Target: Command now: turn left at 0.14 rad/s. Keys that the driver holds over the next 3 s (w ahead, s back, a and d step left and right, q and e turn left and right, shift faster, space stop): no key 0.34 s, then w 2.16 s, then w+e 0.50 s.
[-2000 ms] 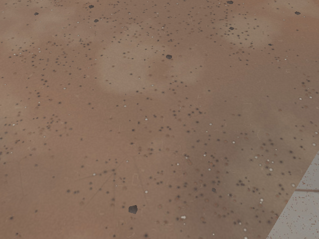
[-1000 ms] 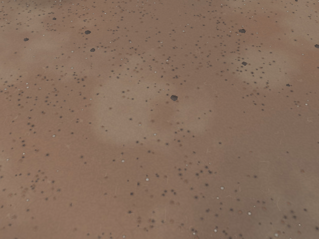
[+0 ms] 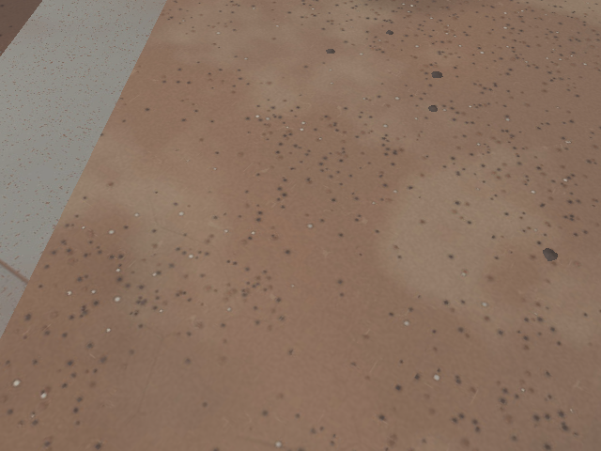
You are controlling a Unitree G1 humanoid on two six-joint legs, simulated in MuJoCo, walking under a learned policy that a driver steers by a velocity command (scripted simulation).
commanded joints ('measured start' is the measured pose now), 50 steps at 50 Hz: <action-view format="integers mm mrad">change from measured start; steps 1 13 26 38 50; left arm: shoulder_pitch -20 26 -28 221 324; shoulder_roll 101 115 107 97 146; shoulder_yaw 11 9 11 0 9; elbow -61 50 51 133 174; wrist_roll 13 3 -48 -8 -24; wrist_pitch -22 -17 -84 -104 -71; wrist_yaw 4 19 -6 -22 12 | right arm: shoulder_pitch -57 -23 91 -14 -315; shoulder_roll -105 -92 -156 -95 -45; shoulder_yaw -17 -5 -37 -30 1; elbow -77 -20 60 19 -92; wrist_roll -23 -12 25 20 34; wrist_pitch -31 -53 -83 -140 -158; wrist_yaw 7 6 -9 26 72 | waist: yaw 4 -13 -52 24 52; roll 166 61 195 -78 -60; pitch -127 -62 58 27 89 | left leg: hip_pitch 86 55 96 -561 -410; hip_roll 216 100 312 115 43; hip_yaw -222 -136 -440 -12 69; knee -137 -114 -319 543 17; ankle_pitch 242 215 -373 75 306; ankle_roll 154 61 223 25 31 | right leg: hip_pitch -4 63 -288 324 340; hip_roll -8 -19 -24 -172 -178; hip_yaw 14 20 40 262 70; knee -32 -110 212 -378 -380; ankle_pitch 1 188 -243 193 541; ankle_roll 19 33 -113 -208 -201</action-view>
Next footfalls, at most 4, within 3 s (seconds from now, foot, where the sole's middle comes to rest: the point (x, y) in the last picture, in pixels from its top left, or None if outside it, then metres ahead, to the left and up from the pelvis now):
1.10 left None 0.46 0.08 -0.77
1.62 right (383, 336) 0.75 -0.17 -0.77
2.16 left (293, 235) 1.05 0.06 -0.77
2.70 right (374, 163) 1.34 -0.18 -0.77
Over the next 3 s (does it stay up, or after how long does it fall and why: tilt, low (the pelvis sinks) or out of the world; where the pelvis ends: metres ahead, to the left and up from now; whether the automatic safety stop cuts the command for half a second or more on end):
stays up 1.33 -0.10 0.01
